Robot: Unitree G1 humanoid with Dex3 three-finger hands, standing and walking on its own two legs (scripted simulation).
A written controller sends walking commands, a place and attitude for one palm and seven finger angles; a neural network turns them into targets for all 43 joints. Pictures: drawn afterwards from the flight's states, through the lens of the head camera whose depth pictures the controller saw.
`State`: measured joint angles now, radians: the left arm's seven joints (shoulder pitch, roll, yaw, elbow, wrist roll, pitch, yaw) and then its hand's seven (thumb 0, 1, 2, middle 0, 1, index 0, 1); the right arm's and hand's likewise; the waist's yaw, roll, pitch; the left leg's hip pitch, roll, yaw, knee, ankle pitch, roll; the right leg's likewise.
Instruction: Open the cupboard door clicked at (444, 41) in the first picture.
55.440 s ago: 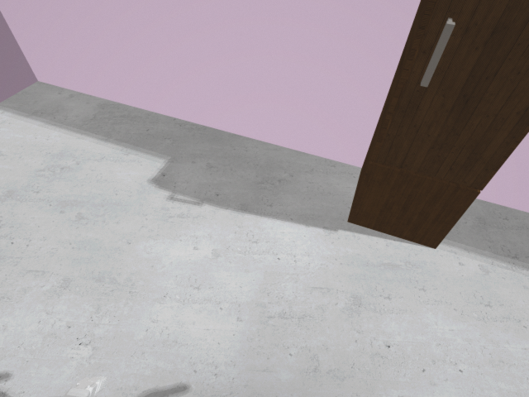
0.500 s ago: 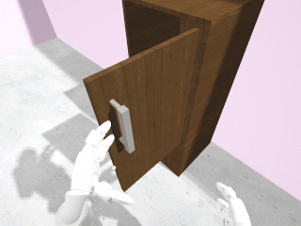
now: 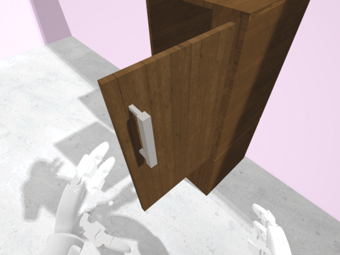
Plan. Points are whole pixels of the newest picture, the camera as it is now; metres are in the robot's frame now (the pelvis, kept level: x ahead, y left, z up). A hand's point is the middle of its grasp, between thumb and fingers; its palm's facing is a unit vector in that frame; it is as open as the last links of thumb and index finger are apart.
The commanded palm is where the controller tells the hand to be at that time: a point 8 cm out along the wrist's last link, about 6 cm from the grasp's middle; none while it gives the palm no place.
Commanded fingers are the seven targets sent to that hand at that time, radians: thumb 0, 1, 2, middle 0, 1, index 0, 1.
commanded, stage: draw the hand back to the body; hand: left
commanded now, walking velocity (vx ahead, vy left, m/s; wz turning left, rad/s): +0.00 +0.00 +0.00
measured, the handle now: (143, 138) +0.34 +0.10 +0.11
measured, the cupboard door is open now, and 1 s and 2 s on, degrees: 88 88 88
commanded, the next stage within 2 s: step back with the hand held close in 1.50 s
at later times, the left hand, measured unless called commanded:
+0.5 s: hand (65, 196) +0.19 +0.20 +0.14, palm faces +0.15 -0.97 -0.20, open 15.9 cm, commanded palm +0.15 +0.25 +0.15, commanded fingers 0.00 -0.15 0.45 -0.16 -0.30 -0.16 -0.30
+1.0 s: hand (31, 171) +0.21 +0.26 +0.17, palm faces +0.38 -0.84 -0.39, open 10.5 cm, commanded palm +0.16 +0.31 +0.19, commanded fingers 0.00 0.73 0.82 -0.19 -0.30 -0.19 -0.30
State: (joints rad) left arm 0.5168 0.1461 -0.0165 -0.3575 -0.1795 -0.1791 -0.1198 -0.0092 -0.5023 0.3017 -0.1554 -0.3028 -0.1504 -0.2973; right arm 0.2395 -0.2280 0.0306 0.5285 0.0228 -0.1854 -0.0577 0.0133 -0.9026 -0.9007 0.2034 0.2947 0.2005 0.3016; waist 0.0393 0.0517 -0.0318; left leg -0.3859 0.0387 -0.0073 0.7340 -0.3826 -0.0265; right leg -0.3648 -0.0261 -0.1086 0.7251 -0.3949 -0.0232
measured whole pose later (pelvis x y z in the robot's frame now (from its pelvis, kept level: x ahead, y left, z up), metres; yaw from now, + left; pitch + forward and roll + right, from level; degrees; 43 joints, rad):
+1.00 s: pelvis +0.02 +0.02 +0.03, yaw -2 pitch -4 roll +0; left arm 0.49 0.32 0.27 -0.42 -0.04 -0.08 0.12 0.00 0.39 0.68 -0.19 -0.30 -0.19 -0.30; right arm 0.19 -0.21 0.04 0.65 -0.01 -0.12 -0.08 0.01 -0.90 -0.90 0.21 0.30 0.20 0.30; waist 0.07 0.06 0.04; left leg -0.07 0.02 0.04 0.41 -0.26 0.00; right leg -0.06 -0.03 -0.07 0.38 -0.25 0.01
